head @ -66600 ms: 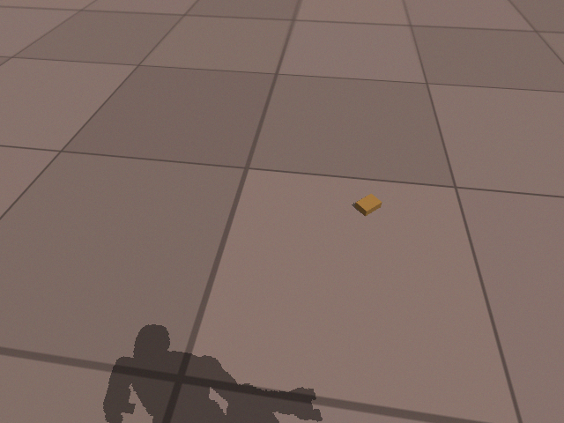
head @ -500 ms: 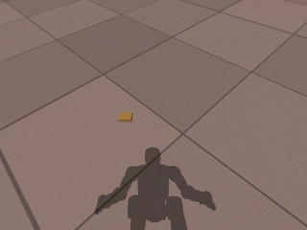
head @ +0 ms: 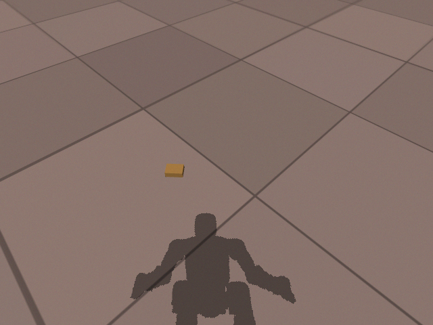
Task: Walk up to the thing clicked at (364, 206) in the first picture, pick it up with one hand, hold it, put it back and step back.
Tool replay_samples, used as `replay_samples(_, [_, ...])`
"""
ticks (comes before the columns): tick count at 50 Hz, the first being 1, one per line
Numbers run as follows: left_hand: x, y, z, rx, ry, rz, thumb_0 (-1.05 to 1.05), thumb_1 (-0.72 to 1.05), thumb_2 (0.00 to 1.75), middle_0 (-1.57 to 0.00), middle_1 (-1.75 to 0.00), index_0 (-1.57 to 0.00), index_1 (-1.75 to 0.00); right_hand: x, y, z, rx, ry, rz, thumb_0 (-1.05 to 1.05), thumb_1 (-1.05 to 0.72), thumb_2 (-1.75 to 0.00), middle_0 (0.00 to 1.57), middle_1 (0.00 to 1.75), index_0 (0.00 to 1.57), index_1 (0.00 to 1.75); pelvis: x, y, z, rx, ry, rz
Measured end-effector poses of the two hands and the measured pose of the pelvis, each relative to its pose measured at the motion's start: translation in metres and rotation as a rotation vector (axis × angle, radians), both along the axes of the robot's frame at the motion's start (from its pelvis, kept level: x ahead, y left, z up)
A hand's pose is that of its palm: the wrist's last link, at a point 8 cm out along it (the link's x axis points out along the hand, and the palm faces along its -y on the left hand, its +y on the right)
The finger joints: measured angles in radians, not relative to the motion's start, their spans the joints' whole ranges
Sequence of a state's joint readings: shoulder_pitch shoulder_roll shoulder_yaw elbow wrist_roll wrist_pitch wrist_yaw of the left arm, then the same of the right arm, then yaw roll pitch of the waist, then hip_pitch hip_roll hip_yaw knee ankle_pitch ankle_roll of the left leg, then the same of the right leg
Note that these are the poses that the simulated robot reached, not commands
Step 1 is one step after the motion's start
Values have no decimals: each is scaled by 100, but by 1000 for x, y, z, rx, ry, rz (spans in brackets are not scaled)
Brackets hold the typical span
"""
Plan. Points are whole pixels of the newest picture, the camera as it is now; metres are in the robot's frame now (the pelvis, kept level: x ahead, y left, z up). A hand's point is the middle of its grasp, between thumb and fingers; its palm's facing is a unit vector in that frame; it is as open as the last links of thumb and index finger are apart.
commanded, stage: step back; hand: left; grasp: from above
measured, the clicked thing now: (174, 170) +1.09 +0.25 -0.75
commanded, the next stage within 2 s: stand in 0.38 s
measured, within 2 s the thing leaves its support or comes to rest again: neither
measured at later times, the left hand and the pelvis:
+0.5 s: hand out of the picture +0.13 +0.25 -0.14, palm faces +0.00 -0.94 -0.35, open 7.4 cm; pelvis +0.02 +0.00 +0.01, yaw -1 degrees
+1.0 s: hand out of the picture +0.08 +0.24 -0.14, palm faces -0.03 -0.94 -0.34, open 7.4 cm; pelvis +0.00 -0.01 +0.02, yaw -1 degrees
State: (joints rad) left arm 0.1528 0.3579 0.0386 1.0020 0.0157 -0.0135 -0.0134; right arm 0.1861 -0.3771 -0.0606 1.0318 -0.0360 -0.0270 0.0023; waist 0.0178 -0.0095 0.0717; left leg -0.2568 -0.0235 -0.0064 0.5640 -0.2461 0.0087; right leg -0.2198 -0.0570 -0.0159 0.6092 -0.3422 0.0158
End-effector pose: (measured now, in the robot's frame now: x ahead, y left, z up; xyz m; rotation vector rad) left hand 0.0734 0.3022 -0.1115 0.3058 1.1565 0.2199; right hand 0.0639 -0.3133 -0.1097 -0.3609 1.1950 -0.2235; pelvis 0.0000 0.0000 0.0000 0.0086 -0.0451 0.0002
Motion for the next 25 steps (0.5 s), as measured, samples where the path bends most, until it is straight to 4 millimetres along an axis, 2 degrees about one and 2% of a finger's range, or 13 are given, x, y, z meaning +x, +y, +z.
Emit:
replay_samples(5, [16, 2, -3, -9, 22, -7, 1, 91, 90, -20, -30, -21, -30, 20, 10, 5, 13, -20, -2, 0, -90, -89, 20, 30, 20, 30, 11, 1, 3, -10, 6, -15])
replay_samples(16, [41, -1, 7, 9, 8, -15, 1, 91, 90, -20, -30, -21, -30, 67, 20, 7, 50, -74, 7, 0, -90, -89, 20, 30, 21, 30, 23, -2, 9, -14, 12, -17])
replay_samples(20, [45, -2, 10, 12, 4, -14, 1, 91, 90, -20, -30, -21, -30, 74, 20, 7, 57, -83, 8, 0, -90, -89, 20, 30, 21, 30, 25, -3, 10, -11, 9, -17])
replay_samples(25, [44, -8, 13, 4, 18, -12, 1, 91, 90, -20, -30, -21, -30, 72, 18, 10, 65, -79, 7, 0, -90, -89, 20, 30, 20, 30, 25, -5, 15, -10, 3, -15])
